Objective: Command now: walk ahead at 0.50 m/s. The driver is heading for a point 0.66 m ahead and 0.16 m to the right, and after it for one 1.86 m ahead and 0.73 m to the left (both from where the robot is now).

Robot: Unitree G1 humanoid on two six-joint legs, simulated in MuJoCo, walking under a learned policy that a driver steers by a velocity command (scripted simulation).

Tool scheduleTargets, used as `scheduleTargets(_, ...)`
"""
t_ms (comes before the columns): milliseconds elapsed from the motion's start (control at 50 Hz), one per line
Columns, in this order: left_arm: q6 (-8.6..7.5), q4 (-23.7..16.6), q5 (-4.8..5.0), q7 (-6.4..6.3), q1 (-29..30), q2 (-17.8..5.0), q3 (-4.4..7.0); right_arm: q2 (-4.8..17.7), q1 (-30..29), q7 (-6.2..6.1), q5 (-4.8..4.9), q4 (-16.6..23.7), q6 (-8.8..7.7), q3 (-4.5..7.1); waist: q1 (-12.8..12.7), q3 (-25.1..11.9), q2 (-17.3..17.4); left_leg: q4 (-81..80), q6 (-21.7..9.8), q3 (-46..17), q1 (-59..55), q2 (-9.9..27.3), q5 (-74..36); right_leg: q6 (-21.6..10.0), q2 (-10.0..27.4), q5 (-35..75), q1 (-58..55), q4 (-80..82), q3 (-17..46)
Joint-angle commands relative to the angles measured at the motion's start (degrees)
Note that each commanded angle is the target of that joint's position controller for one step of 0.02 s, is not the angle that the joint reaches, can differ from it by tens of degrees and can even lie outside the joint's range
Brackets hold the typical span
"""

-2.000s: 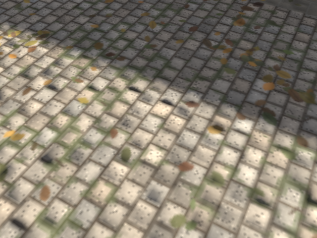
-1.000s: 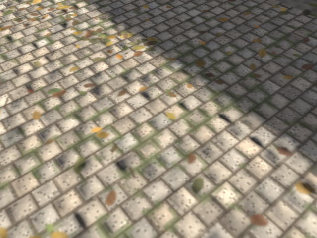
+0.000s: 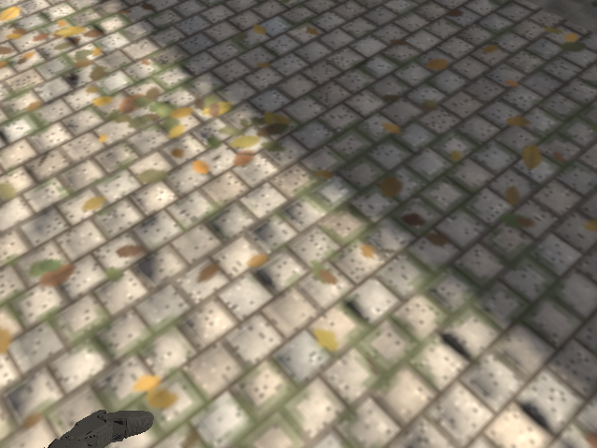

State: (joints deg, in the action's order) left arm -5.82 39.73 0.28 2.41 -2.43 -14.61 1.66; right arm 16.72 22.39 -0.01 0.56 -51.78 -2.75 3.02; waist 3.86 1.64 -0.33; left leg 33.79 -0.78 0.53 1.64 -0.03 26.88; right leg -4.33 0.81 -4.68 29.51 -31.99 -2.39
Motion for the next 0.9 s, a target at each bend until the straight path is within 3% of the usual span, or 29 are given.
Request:
scheduleTargets(20, 0.19, 2.11, -0.05, -0.62, -23.94, -12.33, 4.24, 4.71, 3.73, 0.57, 0.6, 4.18, -3.02, -0.15, -10.33, -24.58, -12.25, 41.71, -1.31, -8.63, 38.68, -1.91, 5.55, -14.68, 21.68, -13.78, -52.98, 13.23, 44.78)
scheduleTargets(40, 0.17, 1.56, 0.03, -0.79, -19.58, -10.36, 3.44, 7.97, -2.01, 0.79, 1.96, 6.03, -3.66, 0.81, -9.92, -14.92, -8.6, 42.83, -1.92, -7.6, 42.68, 1.06, 1.52, -11.89, 19.86, -12.24, -45.62, 14.15, 35.87)
scheduleTargets(60, 0.27, 0.9, -0.11, -0.87, -15.53, -9.32, 3.05, 7.4, -5.56, 0.54, 1.72, 6.88, -3.84, 0.61, -8.19, -9.88, -3.54, 40.13, -1.93, -5.7, 41.25, 4.06, -3.8, -10.47, 17.6, -6.47, -36.99, 15.07, 28.68)
scheduleTargets(80, 0.24, 0.74, -0.45, -0.66, -12.7, -7.92, 2.67, 6.74, -7.39, 0.32, 0.71, 7.19, -3.59, 0.78, -6.47, -5.97, -1.59, 36.37, -1.58, -4.98, 39.14, 5.81, -6.94, -9.8, 15.33, -0.74, -29.61, 16.78, 23.75)
scheduleTargets(120, -0.4, 0.76, -0.88, -0.35, -10.84, -6.6, 2.36, 5.13, -4.93, 0.2, 0.35, 6.46, -2.2, 0.91, -3.46, -5.07, -3.65, 32.49, -1.09, -5.32, 33.04, 7.72, -10.47, -9.41, 12.82, 2.98, -22.78, 20.27, 18.77)
scheduleTargets(180, -1.13, 2.26, -0.43, -0.57, -11.78, -8.02, 2.84, 3.34, -6.03, -0.12, -0.08, 6.7, -0.86, 0.68, -2.55, -2.89, -3.18, 27.17, 0.32, -4.54, 34.03, 8.31, -14.46, -10.33, 12.06, 6.72, -19.61, 23.66, 13.85)
scheduleTargets(240, -0.61, 3.77, -0.26, -1.43, -14.06, -8.87, 3.1, 2.9, -11.97, -0.1, -0.48, 8.35, -1.0, 0.6, -4.03, -0.88, -2.47, 17.71, 1.37, -4.23, 37.9, 8.49, -23.5, -9.37, 11.03, 7.41, -21.3, 25.06, 10.39)
scheduleTargets(320, 0.02, 5.61, 0.26, -2.03, -17.09, -9.93, 3.27, 1.61, -19.4, 0.63, -0.19, 10.1, -1.79, 0.06, -6.81, 0.86, -2.76, 4.84, 1.23, -2.24, 35.98, 6.5, -32.64, -7.4, 9.57, 5.7, -22.92, 25.29, 6.59)
scheduleTargets(380, 0.84, 7.63, 0.76, -2.17, -20.88, -10.26, 3.38, 1.74, -25.18, 1.38, 0.07, 12.27, -2.44, -0.03, -8.71, 2.4, -2.53, -0.59, 1.17, -2.09, 35.96, 4.93, -31.61, -7.65, 10.97, 5.19, -26.31, 22.98, 8.61)
scheduleTargets(420, 1.52, 8.23, 0.94, -2.52, -21.52, -10.75, 3.63, 2.35, -27.04, 2.09, 0.27, 13.28, -3.11, 0.07, -8.56, 2.78, -3.09, -3.55, 0.59, -2.59, 35.57, 4.08, -28.87, -7.43, 12.4, 5.74, -28.88, 20.45, 10.46)
scheduleTargets(480, 2.27, 8.32, 1.08, -3.08, -19.99, -11.93, 4.17, 4.7, -23.13, 2.44, 0.29, 12.52, -4.02, 0.92, -5.27, 0.53, -4.99, -6.58, -0.92, -2.07, 27.15, 2.33, -23.74, -5.9, 13.38, 10.3, -29.95, 15.37, 13.03)
scheduleTargets(500, 2.46, 8.09, 1.05, -3.15, -18.85, -11.65, 4.01, 6.14, -17.6, 2.14, 0.17, 10.92, -4.22, 1.8, -2.04, -2.5, -4.83, -8.64, -2.13, -0.71, 18.7, 1.03, -23.45, -4.68, 11.3, 16.72, -28.62, 9.58, 11.75)
scheduleTargets(520, 2.4, 7.53, 0.47, -3.12, -18.67, -9.37, 3.15, 9.24, -8.51, 1.55, -0.36, 8.61, -4.37, 3.16, 1.78, -9.52, -3.54, -6.57, -4.42, -2.67, 3.87, 3.84, -25.06, -2.77, 7.79, 16.13, -22.82, -1.85, 9.41)
scheduleTargets(540, 1.95, 5.77, -1.11, -3.09, -20.71, -4.81, 1.66, 14.17, 0.81, 0.92, -1.11, 7.68, -4.09, 4.35, 3.67, -19.55, 6.18, -3.87, -8.88, -16.77, -15.82, 17.06, -25.65, 0.15, 1.71, -2.85, -7.84, -21.73, 5.82)
scheduleTargets(560, 0.93, 5.2, 0.95, -2.9, -26.62, -1.51, 0.8, 14.61, 2.21, 1.23, -1.17, 6.73, -3.42, 4.36, 1.02, -25.31, 20.1, -12.76, -15.15, -39.78, -26.37, 25.26, -11.7, 2.2, -4.01, -30.4, 9.12, -35.96, 7.57)
scheduleTargets(580, 0.69, 5.77, 2.54, -2.98, -22.21, -8.37, 2.48, 8.88, 0.03, 1.12, -0.63, 7.34, -3.32, 2.99, 2.59, -18.04, 11.95, -15.96, -12.69, -36.78, -20.5, 23.01, -3.61, 2.08, -0.36, -27.94, 14.19, -41.55, 11.28)
scheduleTargets(600, 0.81, 4.31, 2.73, -3.07, -17.48, -10.11, 3.14, 6.43, -3.96, 0.91, -0.24, 7.67, -3.3, 2.2, 1.97, -10.66, 8.75, -17.19, -10.47, -28.27, -12.69, 21.52, -4.87, 1.8, 2.03, -22.3, 15.82, -41.52, 9.7)
scheduleTargets(620, 1.23, 4.19, 2.07, -3.26, -15.92, -9.26, 3.21, 4.79, -7.79, 1.01, -0.49, 7.83, -3.36, 1.59, 0.0, -6.83, 5.26, -19.04, -9.49, -22.39, -5.11, 19.22, -10.06, 2.16, 4.28, -17.7, 13.22, -39.84, 8.92)
scheduleTargets(640, 1.76, 4.0, 1.49, -3.22, -15.84, -8.23, 3.45, 3.56, -10.35, 1.08, -0.83, 7.64, -3.52, 1.36, -1.78, -4.2, 6.25, -20.98, -9.13, -17.62, 0.39, 17.4, -13.76, 2.42, 5.88, -14.5, 10.8, -37.2, 9.14)
scheduleTargets(660, 2.49, 4.17, 1.56, -3.02, -16.98, -7.08, 3.51, 3.05, -11.85, 1.05, -1.21, 7.4, -3.77, 1.3, -3.25, -3.19, 7.46, -22.84, -8.69, -13.57, 4.14, 16.02, -16.21, 2.63, 7.07, -12.61, 7.61, -36.06, 9.16)
scheduleTargets(700, 3.71, 3.59, 1.69, -2.89, -16.9, -5.11, 3.35, 3.65, -12.78, 0.92, -1.26, 6.59, -4.36, 1.73, -4.32, -1.62, 6.61, -25.23, -9.29, -8.02, 7.28, 15.55, -21.6, 3.2, 7.63, -10.41, 6.97, -34.99, 8.43)
scheduleTargets(760, 4.39, 1.69, 1.14, -2.89, -13.83, -4.67, 3.36, 5.33, -11.71, 0.34, -1.41, 5.13, -4.55, 2.41, -4.23, 0.05, 4.31, -26.5, -10.06, -2.04, 6.64, 15.66, -27.61, 4.21, 7.89, -4.35, 10.66, -29.69, 8.92)
scheduleTargets(840, 3.8, -0.53, 1.02, -1.39, -7.37, -3.56, 2.74, 7.2, -10.58, -0.37, -1.19, 4.34, -3.76, 2.85, -2.13, 1.56, 3.22, -26.79, -8.84, 5.21, 4.37, 14.36, -29.9, 3.89, 7.07, 5.62, 9.61, -16.19, 5.5)
scheduleTargets(900, 3.75, -3.1, 0.93, -0.24, -1.52, -3.05, 2.27, 8.8, -7.84, -0.64, -0.49, 3.4, -2.83, 3.35, 0.11, 3.35, 2.41, -26.16, -8.41, 7.72, 0.09, 15.88, -30.17, 2.93, 6.39, 5.87, 10.05, -9.66, 2.54)
